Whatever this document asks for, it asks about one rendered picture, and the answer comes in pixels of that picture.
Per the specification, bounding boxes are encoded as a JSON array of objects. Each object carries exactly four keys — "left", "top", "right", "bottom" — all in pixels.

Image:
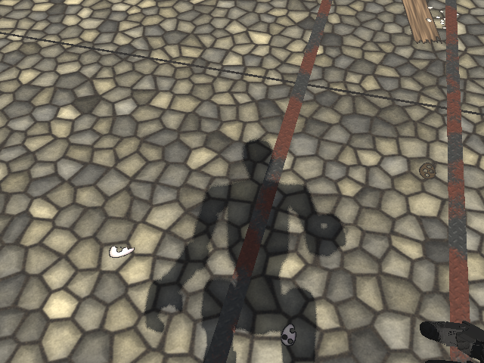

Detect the right robot hand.
[{"left": 420, "top": 321, "right": 484, "bottom": 363}]

